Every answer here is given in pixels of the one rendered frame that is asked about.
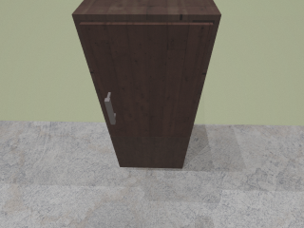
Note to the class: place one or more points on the cupboard door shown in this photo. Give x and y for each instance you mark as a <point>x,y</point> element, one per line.
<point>152,70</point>

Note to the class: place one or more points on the handle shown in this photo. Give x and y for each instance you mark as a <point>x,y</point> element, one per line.
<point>109,109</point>

